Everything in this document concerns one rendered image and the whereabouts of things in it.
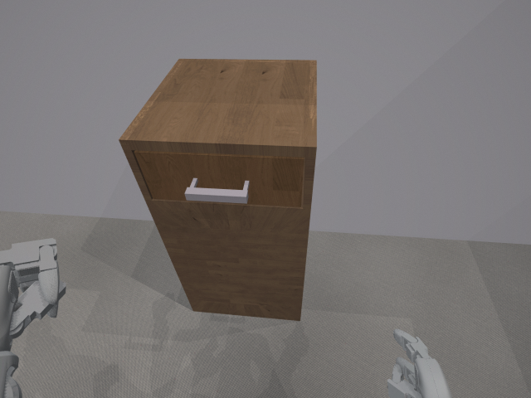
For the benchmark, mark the handle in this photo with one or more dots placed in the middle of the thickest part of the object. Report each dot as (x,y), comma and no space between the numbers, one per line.
(194,193)

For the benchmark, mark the robot left hand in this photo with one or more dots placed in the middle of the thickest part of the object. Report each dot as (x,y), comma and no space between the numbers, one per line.
(33,267)

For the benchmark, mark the robot right hand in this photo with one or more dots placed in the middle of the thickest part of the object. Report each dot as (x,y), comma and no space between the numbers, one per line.
(426,378)

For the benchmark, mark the left robot forearm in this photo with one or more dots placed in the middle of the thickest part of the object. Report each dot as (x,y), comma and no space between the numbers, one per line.
(9,388)

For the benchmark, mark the drawer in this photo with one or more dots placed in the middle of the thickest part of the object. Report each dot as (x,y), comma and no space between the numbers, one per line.
(274,180)

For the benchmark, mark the cabinet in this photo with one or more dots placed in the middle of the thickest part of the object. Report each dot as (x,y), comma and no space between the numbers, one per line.
(237,259)

